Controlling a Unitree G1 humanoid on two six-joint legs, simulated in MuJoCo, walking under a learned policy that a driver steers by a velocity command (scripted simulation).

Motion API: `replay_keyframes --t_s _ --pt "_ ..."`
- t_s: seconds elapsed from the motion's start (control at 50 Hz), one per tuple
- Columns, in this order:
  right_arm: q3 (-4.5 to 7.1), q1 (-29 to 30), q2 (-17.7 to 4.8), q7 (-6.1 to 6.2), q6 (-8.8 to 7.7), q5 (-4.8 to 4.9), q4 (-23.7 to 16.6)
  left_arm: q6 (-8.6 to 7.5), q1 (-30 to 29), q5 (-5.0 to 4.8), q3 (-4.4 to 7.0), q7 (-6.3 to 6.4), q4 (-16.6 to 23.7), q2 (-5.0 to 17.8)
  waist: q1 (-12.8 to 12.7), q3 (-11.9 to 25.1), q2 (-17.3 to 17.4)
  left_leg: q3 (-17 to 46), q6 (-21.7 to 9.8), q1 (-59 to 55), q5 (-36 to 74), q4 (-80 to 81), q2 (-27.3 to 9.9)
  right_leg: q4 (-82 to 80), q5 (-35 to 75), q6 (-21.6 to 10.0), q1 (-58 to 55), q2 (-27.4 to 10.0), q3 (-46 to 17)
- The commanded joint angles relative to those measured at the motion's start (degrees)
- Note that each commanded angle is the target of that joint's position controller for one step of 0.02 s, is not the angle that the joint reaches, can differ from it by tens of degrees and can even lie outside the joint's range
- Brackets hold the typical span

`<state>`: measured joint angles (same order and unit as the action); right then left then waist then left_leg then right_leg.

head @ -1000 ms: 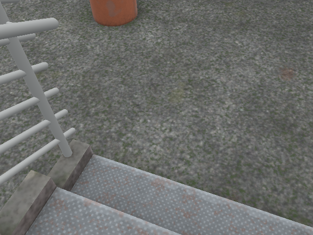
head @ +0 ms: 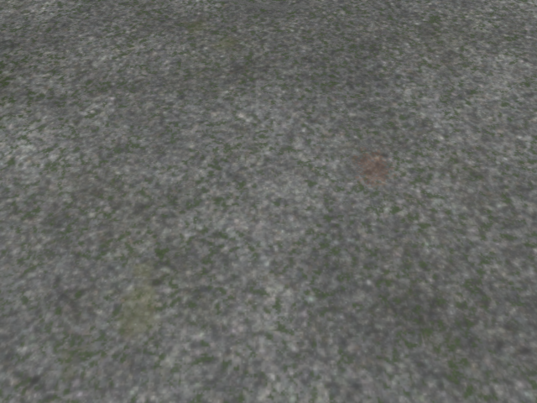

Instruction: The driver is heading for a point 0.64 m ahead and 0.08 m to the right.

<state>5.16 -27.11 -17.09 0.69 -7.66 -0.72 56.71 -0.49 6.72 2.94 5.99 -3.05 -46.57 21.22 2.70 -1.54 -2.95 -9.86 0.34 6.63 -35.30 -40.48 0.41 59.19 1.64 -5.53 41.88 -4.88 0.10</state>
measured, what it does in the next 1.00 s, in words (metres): goes down, turning right: right foot 0.15 m lower, then left foot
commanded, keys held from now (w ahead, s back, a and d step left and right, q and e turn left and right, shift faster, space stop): w+e+shift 0.42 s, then shift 0.58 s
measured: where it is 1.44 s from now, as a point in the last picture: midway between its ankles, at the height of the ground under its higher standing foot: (323, 305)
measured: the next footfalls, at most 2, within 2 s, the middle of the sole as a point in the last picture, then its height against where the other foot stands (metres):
right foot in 0.16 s outside the picture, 0.15 m lower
left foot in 0.50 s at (268, 321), level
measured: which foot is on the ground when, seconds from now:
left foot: down 0.00-0.16, up 0.18-0.48, down 0.50-0.90, up 0.92-1.00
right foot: up 0.00-0.14, down 0.16-0.48, up 0.50-0.88, down 0.90-1.00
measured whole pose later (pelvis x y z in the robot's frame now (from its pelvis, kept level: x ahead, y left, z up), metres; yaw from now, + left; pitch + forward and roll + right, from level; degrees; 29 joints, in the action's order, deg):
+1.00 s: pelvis +0.70 -0.14 -0.11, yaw -36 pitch +2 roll +1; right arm 2.7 -9.7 -16.8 0.4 -3.0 1.0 49.3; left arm -2.1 1.7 1.3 0.9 -1.0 -42.0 12.8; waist 2.1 -2.9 1.0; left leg 0.2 2.5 19.7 -34.0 -53.5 -1.9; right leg 29.5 -6.0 -2.6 25.4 1.7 -1.3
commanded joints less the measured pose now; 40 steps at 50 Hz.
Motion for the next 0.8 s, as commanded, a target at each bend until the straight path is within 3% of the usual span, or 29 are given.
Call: replay_keyframes --t_s 0.02,0.04,0.06,0.1,0.12,0.14,0.16,0.18,0.2,0.22,0.24,0.26,0.28,0.32,0.34,0.38,0.42,0.46,0.48,0.5,0.52,0.54,0.56,0.58,0.6,0.64,0.7,0.74,0.8 --pt "-2.31 7.7 4.04 0.51 -2.02 0.75 -3.28 -1.12 -1.77 -1.15 -2.8 -2.82 3.01 -7.37 -5.5 -2.62 6.43 0.71 -1.61 20.97 20.13 12.2 -8.59 -19.24 35.89 -2.46 -21.49 1.31 3.53" --pt "-2.26 9.6 2.11 0.7 -1.73 0.42 -3.82 -0.75 -0.2 -2.18 -2.98 -3.21 1.8 -7.24 -6.86 -2.51 8.02 -0.42 -1.75 24.7 18.36 11.69 -8.08 -18.57 38.36 -2.14 -29.76 3.53 6.72" --pt "-1.96 9.26 0.11 0.72 -1.3 0.03 -3.97 -0.16 0.62 -2.35 -2.92 -3.12 1.1 -5.5 -7.43 -3.29 6.84 -1.31 -1.81 23.15 21.57 9.26 -9.13 -18.31 36.64 -1.93 -31.84 4.41 8.78" --pt "-1.76 3.64 -3.68 0.71 0.08 -0.3 -2.57 0.61 0.09 0.26 -2.41 -1.42 0.2 -1.6 -6.21 -5.5 3.08 -3.35 -1.84 9.15 46.72 -2.84 -11.0 -22.65 23.01 -3.09 -29.01 8.11 13.89" --pt "-1.53 -0.25 -6.11 1.08 1.32 -0.35 -0.75 0.82 2.11 1.49 -2.19 -0.42 -0.42 -0.65 -7.39 -3.41 3.42 -3.34 -2.49 6.11 56.41 -14.22 -11.75 -24.1 15.44 -4.19 -33.63 8.84 14.22" --pt "-1.37 -1.26 -6.8 1.54 2.25 -1.72 0.06 1.32 13.04 0.45 -0.85 0.24 -3.68 1.09 -12.33 2.34 3.72 -2.16 -2.5 5.79 64.64 -29.31 -12.6 -26.62 12.35 -6.26 -44.68 8.22 9.92" --pt "-0.82 2.32 -7.18 1.14 3.44 -1.42 -0.14 0.95 22.35 0.78 0.26 1.03 -6.84 3.96 -18.3 2.02 -2.3 -3.42 -1.62 16.48 35.11 -58.43 -7.27 -35.56 14.92 -11.83 -54.96 5.45 4.72" --pt "-0.95 5.98 -4.48 1.08 3.56 -2.39 -3.62 0.88 25.44 -1.04 1.81 1.51 -8.4 10.72 -16.53 0.16 -7.8 -1.54 -1.68 37.48 -7.27 -76.25 -0.92 -22.93 27.19 -13.35 -65.47 1.36 -0.16" --pt "-1.76 4.19 -4.58 0.98 2.71 -2.03 -9.5 0.23 27.66 -1.67 1.32 1.73 -8.3 12.75 -11.74 6.05 -4.68 7.04 -1.69 51.77 -2.63 -68.04 -5.13 -18.22 39.38 -15.69 -77.79 -6.97 -13.91" --pt "-2.34 6.58 -5.69 0.63 2.14 -3.04 -11.43 0.21 26.19 -1.7 1.25 1.91 -6.99 11.02 -11.5 9.46 3.04 10.4 -1.9 54.89 0.82 -62.03 -6.29 -25.28 19.45 -18.88 -76.83 -8.8 -25.02" --pt "-2.74 11.15 -5.49 0.17 0.46 -2.75 -14.76 -0.24 22.72 -0.71 1.28 3.04 -5.28 10.95 -10.43 8.52 3.39 14.83 -1.8 57.55 6.74 -52.95 -5.5 -38.4 -11.26 -20.48 -70.8 -13.17 -38.69" --pt "-2.6 14.14 -6.04 -0.03 0.66 -2.47 -13.53 -0.82 15.58 -0.65 0.21 3.5 -3.9 7.55 -6.21 2.27 8.16 14.32 -0.19 50.91 10.07 -44.9 -6.8 -44.16 -19.24 -18.99 -55.39 -11.35 -37.36" --pt "-2.08 12.39 -6.41 -0.35 1.91 -3.02 -13.69 -1.94 10.77 -0.41 -0.25 4.35 -2.43 7.48 -1.53 -0.52 3.59 17.91 2.13 44.39 9.57 -39.63 -8.31 -43.52 -12.91 -21.37 -43.65 -13.24 -41.81" --pt "-1.96 16.83 -6.64 -0.03 4.11 -2.82 -15.38 -3.86 7.58 -1.12 -0.98 4.24 -0.92 5.38 1.07 -6.72 8.83 18.71 5.75 34.23 10.14 -26.43 -10.79 -45.52 -4.19 -20.44 -24.04 -9.79 -35.97" --pt "-2.21 18.67 -4.74 -0.28 4.03 -2.57 -16.22 -4.55 6.48 -0.89 -0.94 4.32 -0.66 5.44 1.35 -6.67 9.04 17.46 5.94 28.37 14.45 -20.05 -10.54 -46.18 -2.28 -18.81 -18.7 -6.31 -32.71" --pt "-2.8 20.26 -2.56 -1.09 3.38 -0.77 -17.08 -5.19 5.42 -2.4 -0.17 3.81 -0.08 5.44 1.5 -4.35 3.73 14.19 4.08 13.4 29.69 -7.36 -7.24 -45.04 -0.04 -13.63 -12.17 1.82 -22.6" --pt "-2.4 18.99 -2.18 -1.56 3.55 0.48 -16.15 -5.23 7.56 -2.65 0.38 2.29 -0.39 5.84 -0.09 -3.03 3.49 9.3 2.97 3.4 34.01 -1.37 -2.57 -42.42 3.54 -10.96 -12.0 4.99 -19.58" --pt "-1.64 12.53 -3.21 -1.02 3.2 -0.74 -14.09 -4.63 11.6 -3.27 0.93 1.9 -2.06 7.06 1.73 0.32 5.97 7.15 0.87 -1.51 33.24 5.38 1.86 -27.12 26.57 -7.17 -22.64 6.97 -17.34" --pt "-0.94 4.22 -4.13 -0.75 2.63 -1.33 -12.07 -4.58 10.65 -3.34 0.9 1.96 -2.19 7.23 6.88 4.41 5.58 6.29 0.18 -8.26 37.3 9.2 2.25 -13.69 31.8 -4.6 -24.92 7.88 -16.16" --pt "-0.12 -4.93 -7.06 -0.41 1.72 -2.34 -9.83 -5.11 8.51 -3.44 -0.18 2.16 -0.92 2.87 10.78 9.23 5.53 11.44 -1.13 -17.91 39.64 10.17 -3.56 2.18 20.65 -2.14 -19.83 10.32 -14.48" --pt "0.08 -3.12 -11.56 -0.51 1.19 -4.08 -11.14 -4.7 15.81 -5.25 -2.0 3.27 1.57 -6.44 3.29 15.44 20.63 39.51 -7.14 -25.28 62.01 12.58 -26.03 24.83 -34.75 0.53 -8.71 17.67 -8.68" --pt "0.89 1.23 -12.17 -1.0 2.09 -2.05 -12.43 -3.69 19.0 -3.69 -1.76 4.07 2.69 -1.85 0.59 19.97 19.34 52.4 -11.72 -22.53 56.53 16.19 -27.47 28.85 -31.9 0.02 -6.04 14.45 -7.21" --pt "-0.49 10.07 -4.45 -0.48 1.07 0.62 -14.78 -2.94 14.36 -6.65 -2.63 4.23 3.28 -4.08 1.03 11.43 19.08 42.63 -12.14 -18.14 49.14 17.36 -23.44 27.89 -30.2 2.72 -1.75 10.06 -10.96" --pt "-0.95 13.27 -2.58 -0.63 0.95 1.0 -14.23 -2.28 10.41 -6.73 -2.49 4.15 4.42 -2.63 0.66 5.94 13.29 33.2 -10.34 -11.71 50.13 17.66 -20.26 24.77 -27.95 3.32 -0.37 7.51 -8.01" --pt "-1.13 14.15 -2.18 -0.74 0.73 0.9 -13.78 -1.94 8.04 -5.86 -1.97 3.94 4.75 -1.79 0.04 4.38 9.42 28.29 -9.91 -7.46 52.59 18.49 -17.91 22.14 -27.26 3.67 -1.47 6.04 -7.25" --pt "-1.49 14.63 -1.59 -0.84 0.11 0.66 -12.56 -1.25 6.68 -5.29 -1.57 3.48 6.13 -2.26 -2.33 2.03 7.63 22.99 -9.92 -0.6 56.08 21.36 -15.86 13.77 -25.97 3.59 -4.83 3.9 -7.39" --pt "-0.18 17.8 -6.06 -0.55 0.13 0.67 -12.08 -1.19 3.99 -4.07 -2.48 3.36 8.06 -3.91 -4.19 2.98 6.42 17.11 -11.87 3.3 64.73 23.94 -15.73 -1.98 -20.98 5.74 -7.6 3.54 -5.04" --pt "0.29 20.07 -7.6 0.1 1.03 1.51 -12.43 -1.55 2.34 -3.7 -3.17 2.75 8.24 -4.2 -4.1 6.2 7.33 10.94 -11.13 5.84 64.04 24.57 -13.0 -13.9 -9.83 6.37 -15.58 3.73 -2.33" --pt "0.23 18.14 -7.72 0.58 1.87 2.4 -11.26 -1.95 -2.02 -3.59 -3.14 1.55 8.68 -2.67 -2.47 7.3 8.34 9.69 -9.87 3.29 57.76 23.09 -12.84 -22.93 -1.31 5.85 -19.68 4.06 -2.28"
